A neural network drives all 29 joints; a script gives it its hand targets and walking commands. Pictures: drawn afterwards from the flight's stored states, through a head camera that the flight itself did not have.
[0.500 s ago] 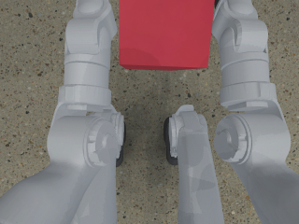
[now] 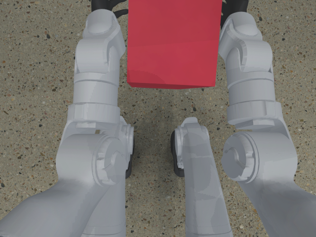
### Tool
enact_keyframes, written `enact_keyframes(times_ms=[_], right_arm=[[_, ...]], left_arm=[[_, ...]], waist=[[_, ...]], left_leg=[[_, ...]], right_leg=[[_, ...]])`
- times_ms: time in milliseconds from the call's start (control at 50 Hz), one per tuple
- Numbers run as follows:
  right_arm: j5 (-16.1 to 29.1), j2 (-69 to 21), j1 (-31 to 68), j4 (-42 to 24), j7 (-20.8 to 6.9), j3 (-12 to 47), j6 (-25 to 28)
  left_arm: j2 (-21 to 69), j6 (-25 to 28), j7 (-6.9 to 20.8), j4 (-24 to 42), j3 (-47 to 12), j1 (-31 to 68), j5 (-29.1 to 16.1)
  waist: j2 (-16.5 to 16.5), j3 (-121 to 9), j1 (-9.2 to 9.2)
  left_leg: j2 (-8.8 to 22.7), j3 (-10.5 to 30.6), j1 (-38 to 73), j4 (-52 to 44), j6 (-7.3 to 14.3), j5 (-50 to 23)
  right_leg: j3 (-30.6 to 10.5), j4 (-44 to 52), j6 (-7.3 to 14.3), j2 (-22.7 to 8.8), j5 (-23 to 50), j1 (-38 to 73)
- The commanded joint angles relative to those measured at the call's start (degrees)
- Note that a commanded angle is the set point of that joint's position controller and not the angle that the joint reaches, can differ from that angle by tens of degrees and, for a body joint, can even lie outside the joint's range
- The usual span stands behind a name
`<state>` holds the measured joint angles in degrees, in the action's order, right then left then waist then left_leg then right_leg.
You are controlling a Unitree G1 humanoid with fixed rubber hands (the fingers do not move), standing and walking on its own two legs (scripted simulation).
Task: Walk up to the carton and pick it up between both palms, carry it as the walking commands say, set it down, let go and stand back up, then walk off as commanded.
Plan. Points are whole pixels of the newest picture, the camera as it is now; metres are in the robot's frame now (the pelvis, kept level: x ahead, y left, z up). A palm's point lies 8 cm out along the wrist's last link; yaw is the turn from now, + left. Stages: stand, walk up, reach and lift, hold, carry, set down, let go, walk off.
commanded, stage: reach and lift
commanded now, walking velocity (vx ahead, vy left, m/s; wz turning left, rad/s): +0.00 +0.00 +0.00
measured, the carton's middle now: (163, 22) +0.56 -0.01 -0.13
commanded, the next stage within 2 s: none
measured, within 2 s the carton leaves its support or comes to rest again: neither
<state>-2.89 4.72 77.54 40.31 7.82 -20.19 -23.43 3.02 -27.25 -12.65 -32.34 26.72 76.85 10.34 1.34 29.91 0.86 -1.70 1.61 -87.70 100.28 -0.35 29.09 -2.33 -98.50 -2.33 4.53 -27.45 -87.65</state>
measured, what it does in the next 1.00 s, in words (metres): rises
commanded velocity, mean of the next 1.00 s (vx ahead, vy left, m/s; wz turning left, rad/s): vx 0.00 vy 0.00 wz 0.00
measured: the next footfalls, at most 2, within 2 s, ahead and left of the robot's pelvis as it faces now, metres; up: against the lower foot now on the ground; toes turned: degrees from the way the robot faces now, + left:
none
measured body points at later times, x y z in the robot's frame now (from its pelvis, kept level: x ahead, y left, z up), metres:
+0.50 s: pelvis +0.00 +0.00 +0.05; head +0.28 +0.01 +0.40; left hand +0.52 +0.11 +0.01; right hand +0.53 -0.13 +0.01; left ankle +0.14 +0.11 -0.49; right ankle +0.15 -0.13 -0.49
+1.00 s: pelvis +0.01 +0.00 +0.11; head +0.23 +0.02 +0.50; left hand +0.49 +0.11 +0.08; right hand +0.50 -0.13 +0.08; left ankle +0.14 +0.12 -0.49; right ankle +0.15 -0.13 -0.49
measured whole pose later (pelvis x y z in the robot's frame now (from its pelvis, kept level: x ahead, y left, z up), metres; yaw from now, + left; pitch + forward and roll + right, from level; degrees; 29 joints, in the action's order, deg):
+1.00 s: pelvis +0.01 +0.00 +0.11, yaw +0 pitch +11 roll -1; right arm -5.2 -0.5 60.6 40.5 6.3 -20.2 -23.2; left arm 8.8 -27.2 -12.6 -31.2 25.7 59.4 12.7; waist 1.3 19.6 0.8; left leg -1.7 2.1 -64.1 75.6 -0.3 22.9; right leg -3.4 -73.5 -2.2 4.1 -21.1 -63.9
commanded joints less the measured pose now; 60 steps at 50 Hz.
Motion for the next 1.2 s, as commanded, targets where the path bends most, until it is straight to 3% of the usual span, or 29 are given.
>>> enact_keyframes(times_ms=[0, 60, 140, 180, 200, 360, 440, 480, 500, 520, 600, 660, 680, 700, 720, 780, 800, 840, 860, 900, 920, 940, 980, 1000, 1020, 1040, 1080, 1120, 1180], right_arm=[[4.8, -71.7, 37.0, -6.0, -16.2, 26.9, -1.0], [4.4, -71.8, 35.4, -4.5, -16.3, 26.7, -1.2], [3.8, -71.7, 34.2, -4.9, -16.4, 26.5, -0.8], [3.6, -71.8, 32.9, -3.6, -16.3, 26.4, -0.9], [3.2, -71.3, 32.9, -3.5, -16.4, 25.9, -0.8], [3.9, -73.4, 31.1, -5.3, -16.6, 28.7, -0.6], [3.5, -72.6, 29.9, -5.3, -16.5, 28.2, -0.3], [3.4, -72.4, 30.5, -4.7, -16.5, 28.8, -0.5], [4.0, -73.6, 29.8, -5.9, -16.5, 29.7, -0.6], [2.5, -71.8, 29.2, -3.2, -16.6, 27.8, -0.6], [2.8, -74.1, 27.5, -4.9, -16.7, 28.9, -0.6], [1.7, -73.5, 25.6, -2.7, -17.1, 27.8, -0.4], [3.3, -74.3, 26.4, -6.8, -16.9, 30.3, -0.1], [2.0, -73.6, 25.5, -3.3, -17.0, 28.8, -0.3], [3.0, -75.0, 26.6, -6.3, -16.9, 30.4, -0.2], [2.1, -73.5, 25.4, -5.3, -16.9, 29.6, -0.1], [2.3, -74.9, 24.7, -4.5, -16.9, 30.1, -0.3], [1.6, -74.5, 23.2, -5.0, -17.0, 29.9, 0.1], [1.5, -74.3, 22.1, -3.0, -17.1, 28.7, 0.1], [1.2, -74.5, 21.1, -3.8, -17.2, 29.1, 0.3], [0.4, -75.3, 19.8, -0.5, -17.2, 27.9, 0.2], [0.3, -74.7, 19.3, -2.1, -17.3, 27.1, 0.5], [-0.8, -76.2, 18.0, 0.0, -17.2, 26.0, 1.0], [-2.2, -76.5, 14.9, 2.3, -17.2, 23.7, 1.1], [-1.3, -78.4, 15.1, 1.5, -17.2, 24.5, 1.5], [-2.4, -77.8, 13.3, 2.5, -16.9, 22.9, 2.0], [-4.2, -79.2, 9.2, 5.5, -16.6, 20.3, 2.6], [-5.2, -78.7, 5.7, 6.3, -16.5, 18.9, 3.1], [-9.3, -78.1, 0.7, 11.0, -16.3, 13.9, 2.9]], left_arm=[[63.5, 1.9, 18.3, 1.5, -37.3, 42.9, -9.5], [64.0, 1.9, 18.2, 0.6, -36.8, 41.8, -9.2], [64.5, 2.1, 18.1, 1.3, -37.9, 40.5, -9.3], [64.6, 2.2, 18.0, 1.1, -37.7, 40.4, -9.1], [64.1, 2.3, 18.1, 1.5, -37.9, 40.6, -9.2], [65.2, 2.7, 18.1, 2.9, -39.0, 37.5, -9.0], [66.2, 3.0, 17.9, 4.4, -40.7, 38.3, -10.0], [65.7, 2.7, 18.0, 2.0, -39.6, 36.7, -9.5], [65.9, 2.8, 17.9, 4.6, -40.8, 37.1, -9.8], [66.4, 2.6, 18.0, 0.6, -38.9, 35.8, -9.2], [66.8, 2.9, 18.2, 3.2, -40.1, 35.2, -9.2], [68.1, 2.8, 18.3, 0.5, -39.3, 32.2, -8.2], [68.6, 3.3, 18.0, 5.1, -41.4, 33.0, -9.7], [67.5, 3.0, 18.2, 1.1, -39.4, 31.9, -8.3], [67.8, 3.3, 18.3, 4.5, -41.0, 33.8, -9.5], [69.5, 3.3, 18.4, 3.2, -41.1, 31.9, -9.5], [68.3, 3.2, 18.5, 2.2, -40.4, 31.0, -8.7], [70.0, 3.3, 18.3, 2.9, -41.5, 29.6, -8.9], [69.7, 3.3, 18.2, 1.4, -40.6, 28.6, -8.0], [70.5, 3.5, 18.3, 2.2, -41.2, 27.3, -8.2], [69.3, 3.6, 18.5, -0.2, -39.2, 27.2, -7.0], [72.2, 3.7, 18.4, 1.1, -40.4, 26.4, -7.6], [71.8, 3.9, 18.6, -2.6, -37.4, 23.2, -5.3], [72.8, 4.4, 18.5, -1.9, -37.1, 22.9, -5.1], [72.5, 4.7, 18.5, -2.2, -35.8, 21.2, -4.5], [73.7, 4.9, 18.4, -4.0, -34.6, 19.3, -3.6], [73.8, 5.3, 18.2, -6.5, -31.2, 15.2, -1.3], [75.5, 5.4, 18.0, -7.5, -30.4, 10.9, -0.5], [74.3, 5.3, 18.3, -10.9, -25.7, 7.2, 2.2]], waist=[[-3.9, -127.0, -1.56], [-3.0, -125.9, -1.72], [-3.6, -125.7, -0.41], [-3.3, -124.4, -1.18], [-3.3, -123.3, -0.15], [-2.3, -124.9, -2.0], [-3.8, -124.3, -0.06], [-2.6, -121.7, -1.08], [-3.1, -124.6, -1.11], [-2.7, -118.9, -0.23], [-2.6, -121.4, -0.6], [-3.1, -117.9, -0.67], [-3.0, -123.1, -0.73], [-2.7, -117.3, -1.17], [-2.3, -121.4, -0.9], [-3.3, -119.2, 0.17], [-2.3, -117.3, -1.33], [-2.8, -117.0, 0.27], [-3.8, -113.6, -0.36], [-3.3, -112.7, 0.58], [-2.7, -106.5, -0.38], [-4.5, -108.0, 1.03], [-3.6, -99.5, -0.74], [-4.4, -96.5, 0.98], [-3.0, -95.2, -0.76], [-3.9, -90.5, 0.23], [-3.4, -80.3, -0.62], [-4.2, -75.9, 0.21], [-3.2, -65.8, 1.24]], left_leg=[[-8.1, -2.1, 41.8, -15.6, -0.5, -15.5], [-8.0, -1.8, 42.6, -17.1, -0.4, -15.0], [-7.8, -1.4, 44.9, -18.6, -0.7, -15.3], [-7.7, -1.3, 45.4, -19.5, -0.7, -15.2], [-7.7, -0.9, 45.4, -19.9, -0.8, -14.4], [-7.7, -1.0, 49.0, -23.5, -0.5, -16.2], [-7.5, -0.1, 52.0, -25.3, -0.9, -15.5], [-7.4, -0.2, 50.8, -26.4, -0.8, -13.8], [-7.4, -0.2, 53.8, -26.9, -0.8, -14.8], [-7.1, 0.3, 50.8, -27.5, -0.8, -12.0], [-7.1, 0.5, 54.6, -29.6, -0.5, -13.8], [-6.9, 0.6, 54.7, -31.3, -1.0, -13.2], [-7.0, 0.9, 58.8, -31.3, -0.9, -17.0], [-6.8, 0.7, 54.8, -31.9, -0.8, -14.1], [-7.0, 0.5, 57.6, -32.1, -0.6, -14.9], [-6.7, 1.2, 58.4, -34.0, -1.0, -14.2], [-6.7, 0.9, 57.9, -34.5, -0.6, -14.6], [-6.5, 1.7, 59.9, -35.7, -1.0, -15.0], [-6.4, 1.6, 58.9, -36.3, -1.0, -14.2], [-6.4, 1.9, 60.3, -37.4, -1.1, -14.3], [-6.2, 1.5, 57.5, -37.9, -0.6, -12.5], [-6.1, 2.1, 60.8, -39.3, -1.0, -12.5], [-6.6, 1.7, 57.5, -40.6, -0.5, -12.4], [-6.5, 1.8, 57.1, -41.5, -0.8, -11.9], [-6.7, 1.9, 57.8, -42.1, 0.0, -13.6], [-6.7, 2.2, 56.4, -43.1, -0.3, -13.5], [-6.9, 1.9, 53.4, -45.0, 0.2, -13.8], [-6.8, 2.3, 54.4, -47.1, -0.3, -14.7], [-6.4, 2.9, 53.3, -49.8, 0.3, -10.4]], right_leg=[[3.1, 12.0, 0.9, 5.8, 11.4, 32.1], [2.7, 13.8, 1.0, 5.9, 10.5, 32.7], [3.1, 15.3, 1.2, 5.9, 11.0, 33.7], [2.5, 16.4, 1.3, 5.8, 10.6, 34.2], [2.8, 16.7, 1.3, 5.8, 9.8, 33.2], [1.5, 20.6, 1.3, 5.7, 11.6, 40.2], [1.6, 22.1, 1.7, 5.6, 11.3, 39.9], [1.5, 23.1, 1.5, 5.3, 9.4, 39.5], [1.4, 23.5, 1.4, 5.4, 10.5, 42.3], [1.2, 24.3, 1.6, 5.2, 7.6, 39.3], [1.0, 26.2, 1.7, 5.3, 9.8, 43.4], [1.0, 27.8, 1.9, 5.2, 9.0, 42.5], [0.6, 28.1, 1.8, 5.2, 12.6, 45.9], [0.3, 28.9, 1.8, 5.0, 9.4, 44.1], [0.2, 29.4, 1.7, 5.0, 10.4, 46.9], [-0.1, 31.1, 2.0, 4.6, 10.1, 47.1], [-0.2, 31.7, 1.7, 4.7, 9.8, 47.1], [0.0, 32.6, 2.1, 4.8, 11.1, 47.9], [-0.1, 33.0, 2.2, 4.6, 10.3, 46.4], [0.0, 34.2, 2.1, 4.6, 10.6, 46.9], [-0.3, 35.1, 2.1, 4.5, 8.4, 45.2], [-0.2, 35.8, 2.6, 4.5, 9.7, 47.1], [0.0, 37.3, 2.5, 4.5, 9.2, 45.4], [0.1, 38.1, 2.7, 4.4, 9.5, 44.8], [-0.1, 38.9, 2.3, 4.4, 10.5, 45.7], [0.0, 39.7, 2.5, 4.1, 11.0, 44.6], [-0.3, 41.4, 2.6, 4.1, 11.2, 44.2], [-0.1, 42.9, 2.9, 4.1, 12.7, 45.0], [-0.8, 46.5, 3.4, 3.5, 8.2, 45.3]])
